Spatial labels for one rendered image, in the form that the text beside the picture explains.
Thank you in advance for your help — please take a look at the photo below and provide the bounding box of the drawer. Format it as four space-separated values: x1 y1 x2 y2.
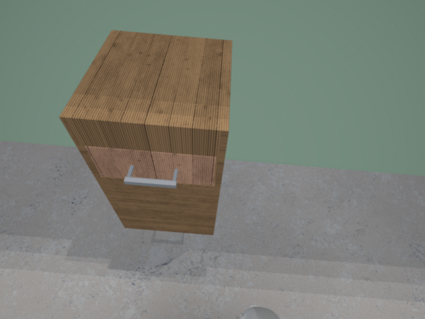
85 146 216 186

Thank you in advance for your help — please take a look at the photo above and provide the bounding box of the cabinet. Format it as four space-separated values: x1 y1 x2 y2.
59 30 232 235

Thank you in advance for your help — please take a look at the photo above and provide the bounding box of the handle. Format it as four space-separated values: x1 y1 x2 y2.
124 165 178 189

